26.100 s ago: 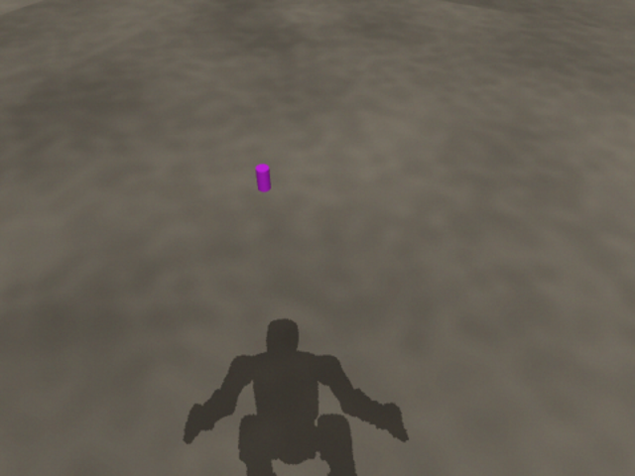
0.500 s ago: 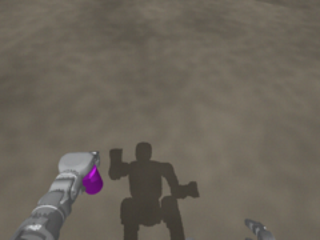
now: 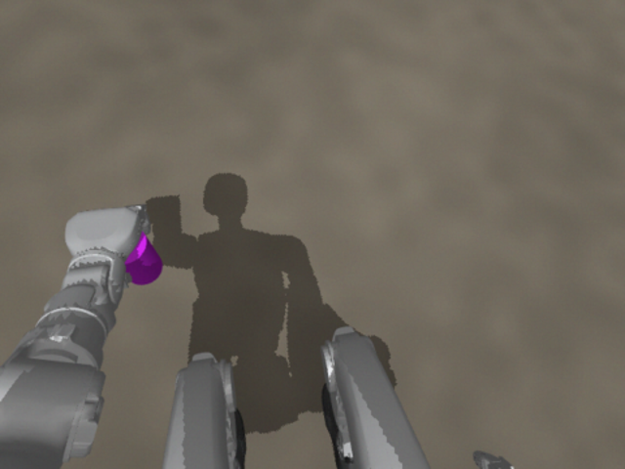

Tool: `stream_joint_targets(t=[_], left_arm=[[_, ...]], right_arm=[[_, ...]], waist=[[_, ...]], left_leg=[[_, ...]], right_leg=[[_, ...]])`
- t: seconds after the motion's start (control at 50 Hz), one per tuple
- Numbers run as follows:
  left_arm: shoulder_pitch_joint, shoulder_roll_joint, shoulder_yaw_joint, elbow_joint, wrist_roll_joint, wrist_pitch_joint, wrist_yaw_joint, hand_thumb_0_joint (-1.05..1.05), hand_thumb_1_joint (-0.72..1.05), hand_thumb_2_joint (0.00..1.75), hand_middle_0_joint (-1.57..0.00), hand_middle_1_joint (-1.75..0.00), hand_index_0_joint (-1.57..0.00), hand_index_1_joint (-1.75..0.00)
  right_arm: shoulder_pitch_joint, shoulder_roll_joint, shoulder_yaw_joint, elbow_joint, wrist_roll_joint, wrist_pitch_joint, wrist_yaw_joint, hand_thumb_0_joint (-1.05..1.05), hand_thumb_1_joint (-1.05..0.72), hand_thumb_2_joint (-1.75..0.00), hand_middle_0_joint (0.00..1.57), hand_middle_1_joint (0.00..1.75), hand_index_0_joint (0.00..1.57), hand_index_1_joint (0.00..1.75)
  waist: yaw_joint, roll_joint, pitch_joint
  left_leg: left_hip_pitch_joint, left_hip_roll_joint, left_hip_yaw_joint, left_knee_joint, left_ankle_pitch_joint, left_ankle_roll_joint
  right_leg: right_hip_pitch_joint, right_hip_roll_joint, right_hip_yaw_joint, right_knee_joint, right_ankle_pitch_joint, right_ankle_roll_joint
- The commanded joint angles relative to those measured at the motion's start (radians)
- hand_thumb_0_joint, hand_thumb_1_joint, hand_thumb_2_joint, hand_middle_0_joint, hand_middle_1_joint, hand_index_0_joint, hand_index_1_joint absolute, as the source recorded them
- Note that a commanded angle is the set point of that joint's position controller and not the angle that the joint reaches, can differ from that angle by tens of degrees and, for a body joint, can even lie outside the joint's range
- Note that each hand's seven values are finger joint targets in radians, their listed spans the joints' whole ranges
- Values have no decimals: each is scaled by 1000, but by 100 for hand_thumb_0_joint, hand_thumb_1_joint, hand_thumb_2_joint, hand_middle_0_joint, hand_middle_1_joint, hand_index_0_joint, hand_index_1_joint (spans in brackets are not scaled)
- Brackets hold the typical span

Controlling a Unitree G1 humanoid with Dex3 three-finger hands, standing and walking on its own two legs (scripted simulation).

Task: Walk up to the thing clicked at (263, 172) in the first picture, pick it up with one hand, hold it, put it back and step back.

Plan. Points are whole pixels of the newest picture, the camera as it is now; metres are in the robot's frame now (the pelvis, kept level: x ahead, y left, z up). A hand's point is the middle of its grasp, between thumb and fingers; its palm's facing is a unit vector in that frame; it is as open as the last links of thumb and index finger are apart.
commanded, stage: crouch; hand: left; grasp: from above
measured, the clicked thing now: (134, 256) +0.45 +0.20 -0.18
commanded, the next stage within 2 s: lower in 0.96 s
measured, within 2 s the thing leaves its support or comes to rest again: neither
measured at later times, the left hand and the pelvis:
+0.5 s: hand (144, 266) +0.46 +0.21 -0.26, palm faces -0.44 -0.01 -0.90, open 9.2 cm; pelvis +0.00 -0.01 -0.10, yaw -1 degrees
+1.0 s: hand (154, 267) +0.48 +0.21 -0.32, palm faces -0.44 +0.00 -0.90, open 9.1 cm; pelvis -0.02 +0.00 -0.16, yaw -2 degrees
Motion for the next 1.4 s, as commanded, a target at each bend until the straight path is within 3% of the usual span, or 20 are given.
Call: stream_joint_targets(t=[0.0, 0.06, 0.2, 0.34, 0.4, 0.44, 0.48, 0.52, 0.54, 0.56, 0.66, 0.7, 0.72, 0.74, 0.9, 1.0, 1.08, 1.12, 1.2, 1.38], left_arm=[[-385, 250, 60, -140, 11, -14, 39, 0, 51, 85, -82, -91, -88, -86], [-388, 303, 93, -142, 35, -26, 47, 0, 54, 88, -85, -94, -91, -88], [-428, 272, 90, -141, 40, -33, 48, 0, 58, 88, -87, -95, -93, -89], [-456, 254, 74, -92, 46, -40, 47, 0, 59, 87, -90, -92, -95, -87], [-497, 323, 108, -126, 53, -50, 52, 0, 57, 87, -88, -90, -93, -86], [-474, 319, 108, -101, 69, -54, 51, 0, 58, 87, -89, -90, -94, -85], [-459, 282, 87, -22, 69, -54, 50, 0, 56, 87, -88, -90, -93, -85], [-535, 343, 116, -99, 71, -65, 58, 0, 56, 84, -88, -89, -93, -84], [-486, 317, 104, -4, 80, -53, 57, 0, 56, 86, -88, -89, -92, -85], [-547, 338, 110, -91, 76, -65, 60, 0, 59, 84, -89, -90, -94, -85], [-539, 327, 99, 13, 78, -54, 61, 0, 58, 87, -90, -90, -94, -86], [-613, 386, 128, -69, 74, -66, 63, 0, 57, 88, -91, -88, -94, -85], [-550, 350, 105, 35, 87, -55, 60, 0, 56, 89, -91, -87, -94, -85], [-594, 343, 97, -4, 84, -63, 59, 0, 57, 88, -92, -87, -94, -84], [-641, 377, 100, 62, 82, -75, 66, 0, 56, 83, -92, -83, -94, -81], [-665, 410, 115, 45, 91, -79, 67, 0, 58, 88, -96, -82, -97, -81], [-647, 415, 118, 80, 91, -79, 65, 0, 59, 87, -98, -83, -99, -83], [-623, 368, 88, 140, 81, -77, 60, 0, 60, 83, -98, -83, -99, -81], [-639, 409, 100, 142, 90, -93, 70, 0, 58, 82, -97, -81, -98, -79], [-706, 462, 132, 108, 123, -112, 116, 0, 59, 80, -97, -80, -99, -78]], right_arm=[[114, -211, -59, -60, -12, -45, -3, 0, -90, -90, 20, 30, 20, 30], [128, -210, -52, -55, -19, -50, 11, 0, -90, -91, 20, 30, 20, 30], [151, -211, -48, -37, -35, -57, 47, 0, -91, -91, 20, 30, 20, 30], [143, -218, -51, -35, -43, -51, 67, 0, -91, -91, 20, 30, 20, 30], [155, -229, -49, -27, -48, -50, 77, 0, -91, -91, 20, 30, 20, 30], [161, -228, -46, -22, -52, -47, 86, 0, -91, -91, 20, 30, 20, 30], [145, -237, -44, -30, -52, -45, 91, 0, -91, -91, 20, 30, 20, 30], [157, -237, -45, -20, -57, -43, 95, 0, -91, -91, 20, 30, 20, 30], [149, -243, -40, -30, -56, -44, 96, 0, -91, -91, 20, 30, 20, 30], [147, -236, -42, -30, -58, -42, 100, 0, -91, -91, 20, 30, 20, 30], [142, -245, -33, -26, -59, -43, 104, 0, -91, -91, 20, 30, 20, 30], [159, -255, -33, -19, -60, -45, 107, 0, -91, -91, 20, 30, 20, 30], [154, -258, -27, -19, -59, -44, 107, 0, -91, -91, 20, 30, 20, 30], [148, -252, -27, -19, -60, -43, 108, 0, -91, -91, 20, 30, 20, 30], [144, -266, -8, -10, -65, -55, 108, 0, -91, -91, 20, 30, 20, 30], [180, -273, 3, 5, -68, -58, 111, 0, -92, -91, 20, 30, 20, 30], [185, -269, 11, 7, -74, -59, 116, 0, -92, -91, 20, 30, 20, 30], [168, -270, 17, 0, -75, -62, 119, 0, -92, -91, 20, 30, 20, 30], [166, -276, 30, 7, -78, -64, 120, 0, -92, -91, 20, 30, 20, 30], [177, -289, 40, 13, -99, -72, 131, 0, -92, -91, 20, 30, 20, 30]], waist=[[-17, 86, -604], [-11, 102, -639], [-48, 133, -672], [-60, 149, -646], [-58, 170, -654], [-56, 164, -664], [-70, 162, -612], [-69, 174, -628], [-72, 165, -614], [-74, 182, -643], [-86, 173, -603], [-86, 206, -636], [-87, 191, -616], [-100, 195, -614], [-110, 213, -551], [-116, 215, -601], [-119, 180, -569], [-140, 158, -508], [-120, 187, -532], [-149, 235, -542]], left_leg=[[320, -19, -19, -154, 87, 10], [274, -27, 0, -90, 115, 14], [234, -27, 12, 35, 216, 19], [187, -23, 8, 98, 207, 15], [178, -20, 8, 132, 236, 13], [178, -18, 10, 158, 271, 14], [117, -21, 10, 165, 218, 15], [102, -21, 18, 182, 193, 20], [93, -22, 13, 184, 187, 18], [78, -24, 19, 191, 171, 21], [47, -24, 13, 207, 130, 21], [55, -22, 6, 215, 138, 17], [56, -22, 4, 222, 136, 16], [29, -24, 12, 235, 120, 20], [-32, -28, 6, 249, 19, 18], [-39, -30, 16, 297, 102, 21], [-87, -31, 27, 321, 97, 29], [-127, -31, 25, 331, 61, 32], [-130, -32, 20, 349, 73, 27], [-126, -30, 12, 396, 90, 23]], right_leg=[[206, 10, -64, -114, 88, -74], [193, 8, -63, -71, 113, -72], [134, 7, -74, 20, 209, -67], [57, 13, -87, 89, 202, -69], [46, 13, -92, 125, 225, -68], [45, 17, -94, 146, 256, -67], [3, 17, -96, 159, 215, -68], [8, 21, -95, 163, 204, -67], [-13, 19, -98, 172, 192, -67], [3, 24, -98, 180, 185, -67], [-51, 25, -108, 209, 148, -69], [-55, 22, -111, 233, 153, -71], [-81, 22, -114, 238, 149, -72], [-80, 27, -113, 236, 139, -71], [-162, 24, -122, 271, 46, -78], [-133, 22, -119, 298, 127, -72], [-113, 28, -121, 302, 130, -69], [-146, 29, -125, 303, 96, -68], [-153, 31, -133, 339, 100, -72], [-189, 32, -152, 386, 120, -71]])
